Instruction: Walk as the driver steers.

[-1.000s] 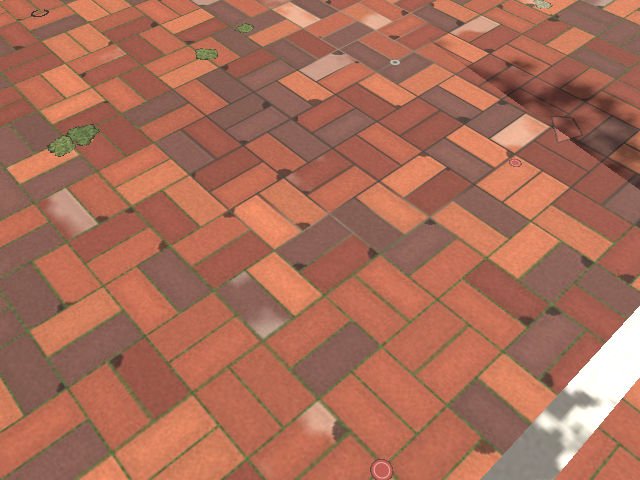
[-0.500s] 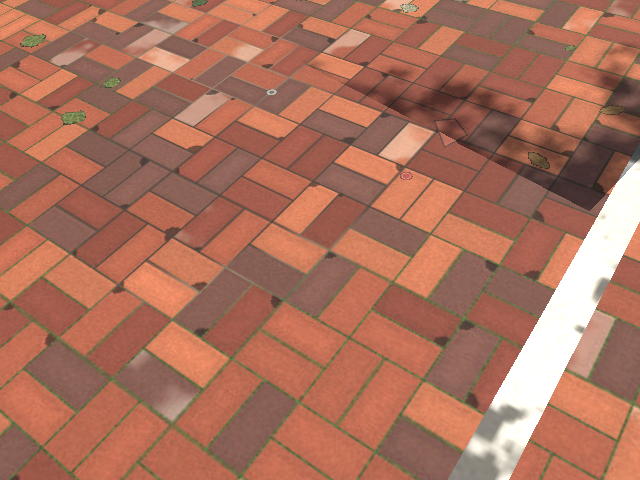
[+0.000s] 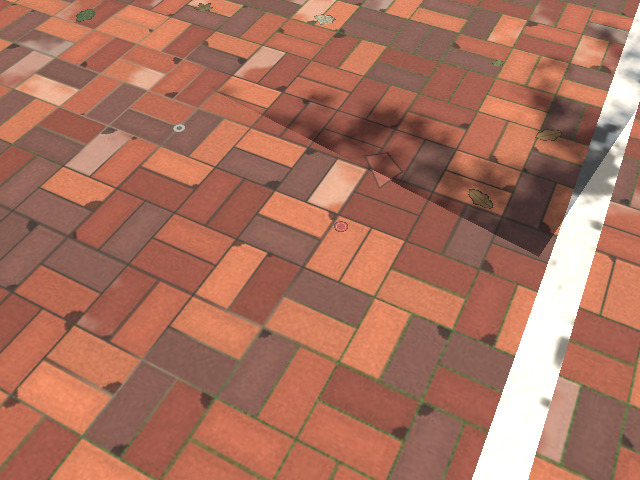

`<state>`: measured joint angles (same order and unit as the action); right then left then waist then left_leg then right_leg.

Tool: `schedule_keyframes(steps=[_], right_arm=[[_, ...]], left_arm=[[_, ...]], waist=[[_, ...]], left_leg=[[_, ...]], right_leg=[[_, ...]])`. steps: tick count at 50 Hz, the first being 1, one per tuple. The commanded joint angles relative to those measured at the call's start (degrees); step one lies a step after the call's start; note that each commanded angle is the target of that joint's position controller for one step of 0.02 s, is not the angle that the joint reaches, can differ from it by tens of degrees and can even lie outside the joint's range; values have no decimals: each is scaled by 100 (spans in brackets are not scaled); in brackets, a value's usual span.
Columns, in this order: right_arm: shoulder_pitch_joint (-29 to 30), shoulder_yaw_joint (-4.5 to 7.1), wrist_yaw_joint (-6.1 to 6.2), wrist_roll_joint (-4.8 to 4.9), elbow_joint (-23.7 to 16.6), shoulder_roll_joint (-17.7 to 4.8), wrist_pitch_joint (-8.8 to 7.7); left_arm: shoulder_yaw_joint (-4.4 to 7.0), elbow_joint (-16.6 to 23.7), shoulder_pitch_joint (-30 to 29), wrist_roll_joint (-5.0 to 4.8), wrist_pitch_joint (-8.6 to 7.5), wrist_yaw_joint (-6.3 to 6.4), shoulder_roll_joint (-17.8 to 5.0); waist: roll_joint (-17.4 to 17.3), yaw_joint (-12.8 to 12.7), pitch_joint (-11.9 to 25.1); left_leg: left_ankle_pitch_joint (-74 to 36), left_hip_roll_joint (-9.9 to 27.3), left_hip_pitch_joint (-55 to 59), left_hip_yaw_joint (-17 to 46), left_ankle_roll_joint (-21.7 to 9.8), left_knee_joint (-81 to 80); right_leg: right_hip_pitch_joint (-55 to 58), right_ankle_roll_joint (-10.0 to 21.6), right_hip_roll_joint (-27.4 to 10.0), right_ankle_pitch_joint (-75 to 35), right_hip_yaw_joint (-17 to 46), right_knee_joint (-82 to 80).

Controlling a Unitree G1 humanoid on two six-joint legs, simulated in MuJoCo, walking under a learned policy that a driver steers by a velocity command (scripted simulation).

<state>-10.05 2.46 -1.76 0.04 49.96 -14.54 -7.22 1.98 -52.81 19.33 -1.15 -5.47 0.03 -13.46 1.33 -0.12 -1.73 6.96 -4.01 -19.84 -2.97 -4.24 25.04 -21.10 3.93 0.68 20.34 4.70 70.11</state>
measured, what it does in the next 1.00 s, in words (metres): walks ahead, turning left: right foot, then left foot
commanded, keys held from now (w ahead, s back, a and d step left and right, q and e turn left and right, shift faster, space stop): w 0.20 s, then w+q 0.76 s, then w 0.04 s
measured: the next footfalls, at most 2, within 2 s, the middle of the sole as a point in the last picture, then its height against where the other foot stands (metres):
right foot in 0.38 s outside the picture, level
left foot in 0.94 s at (264, 413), level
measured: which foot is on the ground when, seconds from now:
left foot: down 0.00-0.38, up 0.40-0.92, down 0.94-1.00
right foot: up 0.00-0.36, down 0.38-0.96, up 0.98-1.00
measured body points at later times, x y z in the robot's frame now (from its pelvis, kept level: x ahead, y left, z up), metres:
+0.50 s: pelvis +0.28 -0.06 +0.00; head +0.31 -0.07 +0.45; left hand +0.42 +0.20 -0.09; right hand +0.32 -0.33 -0.14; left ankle +0.15 +0.07 -0.64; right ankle +0.35 -0.16 -0.73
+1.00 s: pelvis +0.52 +0.03 -0.02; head +0.55 +0.06 +0.43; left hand +0.44 +0.31 -0.16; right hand +0.80 -0.12 -0.11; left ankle +0.58 +0.13 -0.73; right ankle +0.39 -0.16 -0.66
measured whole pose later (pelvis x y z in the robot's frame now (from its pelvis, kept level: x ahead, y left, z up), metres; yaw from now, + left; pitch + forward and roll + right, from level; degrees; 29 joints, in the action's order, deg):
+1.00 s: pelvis +0.52 +0.03 -0.02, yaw +24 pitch +2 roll -1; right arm -5.2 4.3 -2.7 1.2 39.8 -15.3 -2.4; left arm 3.8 -51.6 16.8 -0.7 -4.2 0.7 -15.9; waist -0.5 -1.8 -3.4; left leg 11.8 -1.8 -29.1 -3.9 -7.0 38.8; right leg -8.5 -1.4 -5.4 28.8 -6.7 57.4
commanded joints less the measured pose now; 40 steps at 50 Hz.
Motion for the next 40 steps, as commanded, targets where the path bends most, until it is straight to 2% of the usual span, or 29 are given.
schedule_keyframes(steps=[1,3,5,7,10,12,14,17,18,19,20,21,22,23,24,25,26,27,30,33,36,40], right_arm=[[-194,31,-31,-62,-150,-350,-56],[-388,49,-13,-17,-25,-468,-64],[-568,97,48,-7,49,-672,-38],[-756,110,106,25,102,-741,20],[-1051,112,142,86,200,-825,73],[-1351,108,140,127,310,-837,112],[-1484,110,158,149,367,-833,175],[-1350,176,213,150,339,-983,272],[-1227,170,219,137,291,-975,294],[-1153,106,210,74,212,-800,292],[-1145,-25,209,-82,-11,-411,273],[-1997,-159,184,143,-36,146,163],[-1740,12,206,284,70,-605,130],[-1242,104,218,304,-54,-830,135],[-1039,116,248,248,-77,-728,175],[-940,153,255,178,-105,-644,229],[-1022,166,231,182,-125,-522,303],[-1045,164,208,197,-144,-406,368],[-818,186,193,169,-336,-299,496],[-404,196,151,143,-543,-285,502],[154,158,38,114,-748,-230,470],[919,105,-107,119,-1134,-170,457]], left_arm=[[148,421,114,24,-55,40,-447],[125,474,54,44,17,61,-314],[114,677,-433,108,34,84,-332],[88,831,-909,122,15,73,-299],[42,991,-1538,83,-30,22,-236],[35,1128,-1945,43,-53,-23,-273],[46,1267,-2208,9,-99,-89,-351],[145,1276,-1929,15,-197,-150,-631],[233,1144,-1429,30,-217,-132,-786],[376,902,-482,65,-238,-84,-1099],[496,777,602,128,-208,-22,-1596],[522,664,713,196,-150,-76,-1775],[365,788,441,172,-159,-81,-1084],[273,854,23,115,-176,-75,-799],[223,877,-392,119,-183,-96,-688],[198,858,-641,126,-184,-113,-555],[192,816,-750,169,-198,-110,-519],[206,769,-774,181,-221,-105,-500],[281,603,-647,193,-256,-47,-662],[325,485,-519,210,-204,30,-785],[357,437,-438,184,-148,80,-929],[405,290,-63,101,-20,112,-1066]], waist=[[-340,-105,374],[-428,-141,203],[-362,-49,46],[-334,89,0],[-391,307,-65],[-416,460,-155],[-465,479,-234],[-605,151,-85],[-610,-151,179],[-491,-562,828],[388,-894,1842],[2090,-438,2427],[1178,-556,1853],[726,-498,1145],[278,-306,817],[279,-168,516],[453,-22,417],[472,30,356],[260,91,150],[172,17,-10],[122,-157,-161],[62,-428,-408]], left_leg=[[-273,1612,1131,2006,-1038,-1608],[-628,1550,859,1601,-1102,-1787],[-851,1546,813,1373,-1123,-1903],[-964,1449,921,1139,-1005,-1914],[-965,1274,992,790,-785,-1839],[-792,1358,1125,922,-778,-1717],[-666,1531,1455,1149,-757,-1498],[-868,1736,1747,1464,-603,-979],[-1451,1569,1673,1378,-493,-448],[-1618,1210,1196,1140,-309,694],[70,652,50,709,-66,2647],[2671,29,-1859,730,131,4234],[2460,383,-2351,1213,120,4915],[1853,614,-2484,1123,77,4937],[1364,860,-2192,1033,134,4759],[1055,1003,-2030,1022,163,4472],[842,1131,-1744,1013,183,4335],[725,1152,-1631,941,204,4305],[292,1197,-1972,971,258,4061],[-358,1159,-2283,990,317,3263],[-951,1117,-2184,675,281,2336],[-786,1058,-2371,290,141,1623]], right_leg=[[-1224,-28,-749,-501,161,-82],[-1342,-136,-850,-606,3,-497],[-1677,-282,-924,-1074,-100,-1123],[-1783,-336,-902,-1737,-183,-1942],[-1434,-348,-669,-2517,-392,-3104],[-1283,-383,-538,-2568,-423,-3493],[-1293,-339,-462,-2361,-339,-3837],[-657,-193,-328,-1810,-299,-4250],[74,-93,-213,-1661,-400,-4403],[1453,124,-443,-1730,-224,-4296],[3156,445,-1673,-1699,1040,-4207],[4475,1209,-2652,-568,3492,-5006],[3943,1007,-2463,-77,3351,-5240],[3164,757,-2290,-390,2351,-5294],[2421,642,-2033,-956,1694,-5469],[1922,579,-1798,-1263,1161,-5684],[1587,528,-1667,-1466,753,-5868],[1413,556,-1584,-1714,469,-5998],[1344,659,-1601,-2391,-158,-6170],[1517,655,-1595,-2521,-615,-6263],[1658,559,-1554,-2491,-1065,-6299],[2299,499,-1748,-2614,-1376,-6123]])
Velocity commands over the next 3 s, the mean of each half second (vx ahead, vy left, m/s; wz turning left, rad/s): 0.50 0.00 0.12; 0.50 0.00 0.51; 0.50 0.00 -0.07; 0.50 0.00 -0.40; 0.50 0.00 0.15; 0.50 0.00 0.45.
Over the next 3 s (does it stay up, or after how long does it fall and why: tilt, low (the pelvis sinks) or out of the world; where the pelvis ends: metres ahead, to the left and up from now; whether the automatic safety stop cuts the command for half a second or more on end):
stays up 1.56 0.35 -0.02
